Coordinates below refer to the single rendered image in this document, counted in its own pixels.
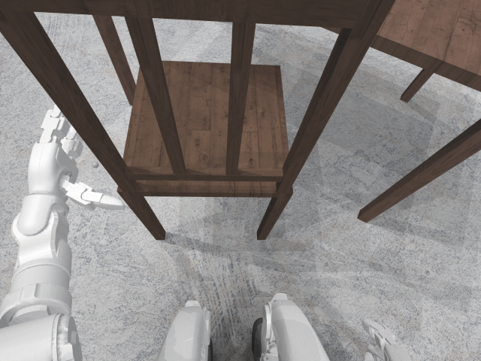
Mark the table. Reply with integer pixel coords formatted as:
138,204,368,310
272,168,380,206
92,0,481,223

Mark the robot left upper arm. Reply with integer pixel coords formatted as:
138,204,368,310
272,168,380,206
0,313,83,361

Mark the robot left forearm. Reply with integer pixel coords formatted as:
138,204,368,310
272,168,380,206
0,193,72,329

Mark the robot right hand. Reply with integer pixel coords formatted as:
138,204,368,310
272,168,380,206
362,318,413,361

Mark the robot left hand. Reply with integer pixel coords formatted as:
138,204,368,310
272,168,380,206
28,105,125,211

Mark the right robot shin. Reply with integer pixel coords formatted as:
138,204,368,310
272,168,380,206
259,293,288,361

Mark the chair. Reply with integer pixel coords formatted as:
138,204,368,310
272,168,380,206
0,0,395,240

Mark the robot right thigh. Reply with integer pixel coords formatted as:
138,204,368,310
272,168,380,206
262,300,330,361

